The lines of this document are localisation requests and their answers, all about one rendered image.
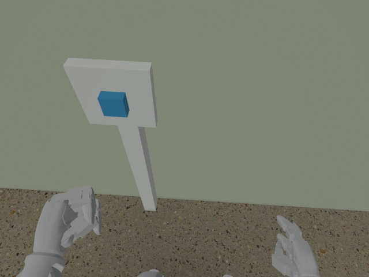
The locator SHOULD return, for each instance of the button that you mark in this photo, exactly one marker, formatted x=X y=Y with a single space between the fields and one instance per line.
x=113 y=104

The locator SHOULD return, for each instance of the panel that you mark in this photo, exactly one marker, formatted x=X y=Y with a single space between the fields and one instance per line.
x=90 y=76

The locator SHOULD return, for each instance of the robot left forearm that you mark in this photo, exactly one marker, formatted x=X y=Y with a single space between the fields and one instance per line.
x=42 y=264

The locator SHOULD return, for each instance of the robot right hand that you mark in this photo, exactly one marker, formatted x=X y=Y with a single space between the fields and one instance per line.
x=299 y=259

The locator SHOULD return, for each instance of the robot left hand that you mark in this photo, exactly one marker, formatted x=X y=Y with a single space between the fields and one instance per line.
x=52 y=235

